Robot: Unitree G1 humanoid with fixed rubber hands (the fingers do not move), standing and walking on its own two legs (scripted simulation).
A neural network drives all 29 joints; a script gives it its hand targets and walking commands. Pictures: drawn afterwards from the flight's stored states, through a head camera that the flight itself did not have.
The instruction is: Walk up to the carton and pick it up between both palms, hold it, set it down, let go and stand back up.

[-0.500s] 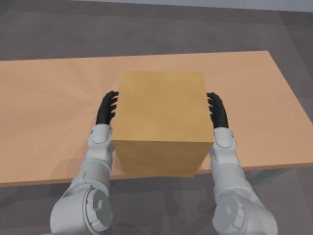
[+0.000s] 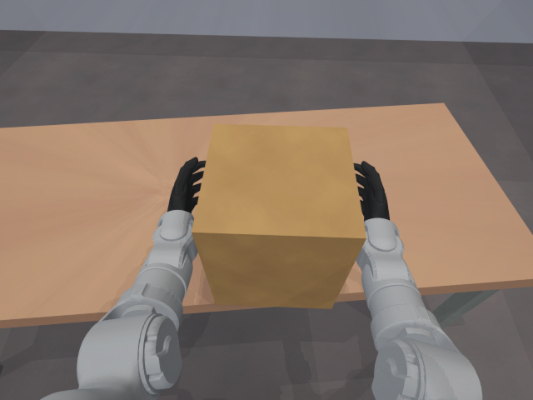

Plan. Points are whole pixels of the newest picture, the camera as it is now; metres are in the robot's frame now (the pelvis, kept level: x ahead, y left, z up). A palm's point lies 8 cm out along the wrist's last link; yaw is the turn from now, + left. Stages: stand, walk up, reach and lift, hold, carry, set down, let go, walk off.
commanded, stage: reach and lift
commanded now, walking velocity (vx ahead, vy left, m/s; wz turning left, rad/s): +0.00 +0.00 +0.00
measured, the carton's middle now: (276, 222) +0.42 +0.02 +0.00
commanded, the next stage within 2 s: none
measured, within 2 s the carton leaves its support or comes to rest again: neither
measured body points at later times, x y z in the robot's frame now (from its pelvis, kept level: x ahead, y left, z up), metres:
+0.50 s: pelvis -0.01 -0.01 +0.01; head +0.00 +0.00 +0.46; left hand +0.41 +0.17 +0.12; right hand +0.43 -0.13 +0.14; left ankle +0.02 +0.09 -0.75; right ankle -0.04 -0.13 -0.75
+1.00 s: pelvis -0.03 -0.02 +0.01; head -0.06 -0.02 +0.46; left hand +0.36 +0.15 +0.16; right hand +0.38 -0.16 +0.17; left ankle +0.02 +0.09 -0.75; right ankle -0.04 -0.13 -0.75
